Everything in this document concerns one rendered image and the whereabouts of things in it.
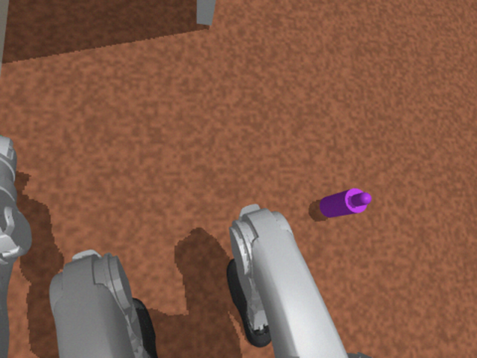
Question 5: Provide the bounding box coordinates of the left robot arm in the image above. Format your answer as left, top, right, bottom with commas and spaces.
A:
0, 136, 32, 358

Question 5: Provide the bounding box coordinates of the left robot foot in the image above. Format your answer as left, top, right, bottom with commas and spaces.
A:
133, 298, 158, 358

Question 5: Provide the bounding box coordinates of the right robot foot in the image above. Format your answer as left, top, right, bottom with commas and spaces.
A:
227, 259, 271, 348

